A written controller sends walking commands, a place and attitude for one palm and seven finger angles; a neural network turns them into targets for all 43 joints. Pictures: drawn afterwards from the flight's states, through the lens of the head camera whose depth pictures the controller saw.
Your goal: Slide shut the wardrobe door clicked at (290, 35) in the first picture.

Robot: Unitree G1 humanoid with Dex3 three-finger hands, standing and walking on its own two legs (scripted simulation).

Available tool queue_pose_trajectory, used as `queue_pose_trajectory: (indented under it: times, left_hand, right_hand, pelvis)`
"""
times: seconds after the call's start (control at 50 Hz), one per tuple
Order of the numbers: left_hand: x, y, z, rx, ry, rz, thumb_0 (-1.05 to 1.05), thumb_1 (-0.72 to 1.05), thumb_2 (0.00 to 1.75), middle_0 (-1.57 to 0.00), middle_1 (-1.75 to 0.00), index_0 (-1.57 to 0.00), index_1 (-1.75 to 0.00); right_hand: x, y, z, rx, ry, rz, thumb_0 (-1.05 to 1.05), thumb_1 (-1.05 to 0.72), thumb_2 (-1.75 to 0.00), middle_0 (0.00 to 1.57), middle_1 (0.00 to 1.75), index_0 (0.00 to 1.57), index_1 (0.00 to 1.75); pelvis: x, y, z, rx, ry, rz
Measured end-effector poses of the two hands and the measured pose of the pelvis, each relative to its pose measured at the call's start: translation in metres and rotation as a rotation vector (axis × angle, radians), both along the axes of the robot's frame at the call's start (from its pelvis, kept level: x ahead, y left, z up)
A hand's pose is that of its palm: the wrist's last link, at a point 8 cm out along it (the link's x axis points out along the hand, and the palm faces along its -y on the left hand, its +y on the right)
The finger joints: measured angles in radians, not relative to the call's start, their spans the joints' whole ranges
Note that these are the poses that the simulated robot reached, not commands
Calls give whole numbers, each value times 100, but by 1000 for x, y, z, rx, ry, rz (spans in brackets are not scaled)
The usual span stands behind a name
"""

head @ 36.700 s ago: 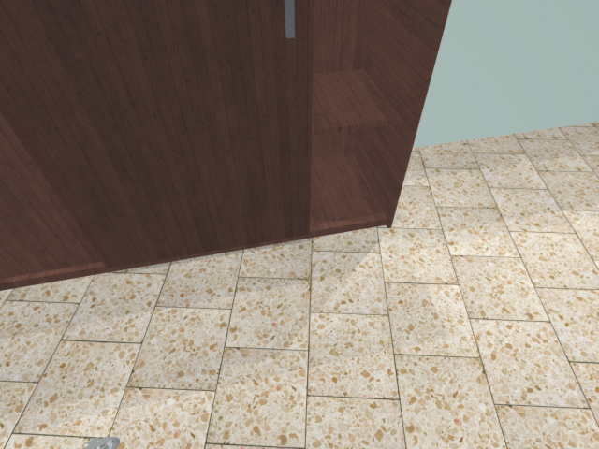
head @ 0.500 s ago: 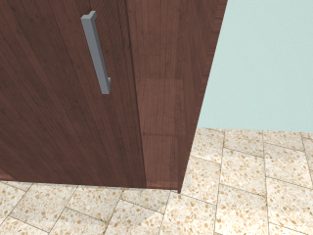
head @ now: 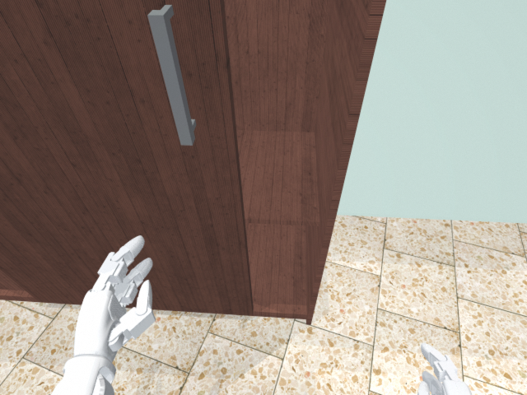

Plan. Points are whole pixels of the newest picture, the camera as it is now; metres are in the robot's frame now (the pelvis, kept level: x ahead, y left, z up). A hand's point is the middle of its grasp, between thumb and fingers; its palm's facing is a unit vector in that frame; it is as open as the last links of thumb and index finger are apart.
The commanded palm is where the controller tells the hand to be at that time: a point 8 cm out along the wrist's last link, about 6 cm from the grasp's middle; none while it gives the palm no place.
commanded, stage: raise the hand with hooked fingers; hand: left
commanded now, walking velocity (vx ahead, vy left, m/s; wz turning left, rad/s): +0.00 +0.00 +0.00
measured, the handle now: (178, 81) +0.52 +0.15 +0.24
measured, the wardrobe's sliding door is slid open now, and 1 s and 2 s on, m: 0.20 0.20 0.20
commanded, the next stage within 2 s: move the hooked fingers beside the handle in 1.86 s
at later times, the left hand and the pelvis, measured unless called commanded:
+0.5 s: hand (99, 319) +0.20 +0.21 +0.09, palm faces -0.04 -0.99 -0.10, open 10.5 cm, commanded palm +0.17 +0.27 +0.10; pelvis -0.01 +0.01 -0.01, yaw +2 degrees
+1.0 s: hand (23, 248) +0.24 +0.27 +0.19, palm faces +0.07 -0.99 -0.13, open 13.3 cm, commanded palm +0.21 +0.31 +0.20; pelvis +0.00 +0.01 +0.02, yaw +1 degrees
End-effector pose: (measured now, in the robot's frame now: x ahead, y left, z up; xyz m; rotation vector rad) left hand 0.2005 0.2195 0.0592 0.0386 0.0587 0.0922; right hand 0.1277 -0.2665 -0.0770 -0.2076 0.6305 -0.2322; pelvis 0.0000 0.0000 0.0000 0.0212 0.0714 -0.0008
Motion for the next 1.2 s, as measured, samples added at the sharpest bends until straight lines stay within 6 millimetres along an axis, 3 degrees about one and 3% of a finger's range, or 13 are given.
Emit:
queue_pose_trajectory:
  times: [0.04,0.1,0.18,0.22,0.3,0.36,0.44,0.54,0.64,0.82,1.02,1.2]
  left_hand:
    - [2,-8,6,-10,-133,-112,1,79,83,-21,-39,-21,-39]
    - [-13,-10,-9,-13,-115,-206,1,72,81,-22,-43,-22,-43]
    - [-47,8,-37,-51,36,-120,1,62,77,-23,-49,-23,-49]
    - [-61,21,-38,-33,59,-44,1,57,75,-23,-52,-23,-52]
    - [-67,37,-14,31,-45,3,1,47,71,-24,-58,-24,-57]
    - [-53,38,8,58,-125,-57,1,40,68,-24,-62,-24,-62]
    - [-28,41,25,66,-102,-137,1,31,64,-25,-68,-25,-68]
    - [-13,55,42,59,-52,-119,1,19,59,-26,-76,-26,-75]
    - [-10,68,63,72,-97,-81,0,7,54,-27,-83,-27,-83]
    - [0,83,95,90,-145,-66,0,-14,45,-28,-97,-28,-96]
    - [13,104,141,108,-189,-33,-1,-37,35,-30,-112,-30,-111]
    - [28,113,178,128,-192,-32,-1,-48,31,-31,-119,-31,-118]
  right_hand:
    - [28,-4,17,-25,-117,39,1,-92,-90,20,30,20,30]
    - [62,-3,41,-56,-241,89,1,-91,-90,20,30,19,30]
    - [90,13,58,-75,-313,150,1,-91,-90,19,30,19,30]
    - [96,26,58,-73,-314,191,1,-91,-90,19,30,19,30]
    - [91,57,39,-34,-256,274,1,-91,-90,19,30,19,30]
    - [75,76,19,22,-182,297,1,-90,-90,20,30,20,30]
    - [45,90,1,96,-93,259,1,-90,-89,20,30,20,30]
    - [15,84,-4,119,-46,185,1,-90,-89,20,30,20,30]
    - [3,63,2,68,-36,150,1,-90,-89,20,30,20,30]
    - [28,39,30,-15,-125,140,1,-90,-90,20,30,20,30]
    - [68,61,47,39,-198,215,1,-90,-90,20,30,20,30]
    - [75,75,38,93,-140,252,1,-90,-90,20,30,20,30]
  pelvis:
    - [-4,0,-9,2,18,-7]
    - [-8,0,-20,4,29,-13]
    - [-9,1,-27,-8,30,5]
    - [-9,2,-28,-21,27,20]
    - [-12,3,-28,-46,11,50]
    - [-15,6,-26,-57,-3,60]
    - [-15,9,-18,-55,-16,51]
    - [-12,12,-8,-43,-29,28]
    - [-10,15,-2,-39,-45,20]
    - [-6,14,8,-36,-91,23]
    - [-1,8,16,-33,-124,27]
    - [4,4,20,-29,-129,33]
